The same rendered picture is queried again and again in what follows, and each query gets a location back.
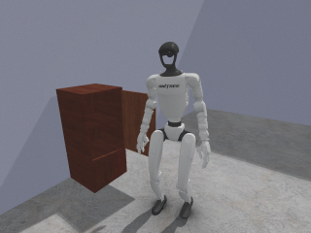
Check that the left robot hand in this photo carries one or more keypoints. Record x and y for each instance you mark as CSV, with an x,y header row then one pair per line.
x,y
205,148

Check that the robot left forearm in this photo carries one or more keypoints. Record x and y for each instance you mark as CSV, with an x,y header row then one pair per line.
x,y
203,124

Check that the robot left upper arm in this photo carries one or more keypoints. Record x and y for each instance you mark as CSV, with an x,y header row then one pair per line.
x,y
194,81

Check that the cupboard door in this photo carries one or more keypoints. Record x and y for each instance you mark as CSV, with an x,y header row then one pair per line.
x,y
133,106

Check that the robot right upper arm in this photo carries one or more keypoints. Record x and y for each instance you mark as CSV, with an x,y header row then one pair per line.
x,y
151,92

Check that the robot torso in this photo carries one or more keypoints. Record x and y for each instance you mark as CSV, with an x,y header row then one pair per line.
x,y
173,95

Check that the robot right forearm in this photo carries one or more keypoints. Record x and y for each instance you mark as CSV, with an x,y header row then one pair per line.
x,y
146,120

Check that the left robot thigh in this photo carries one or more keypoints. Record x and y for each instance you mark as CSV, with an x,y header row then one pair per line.
x,y
186,154

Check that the right robot hand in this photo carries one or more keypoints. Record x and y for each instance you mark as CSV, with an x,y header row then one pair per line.
x,y
142,137

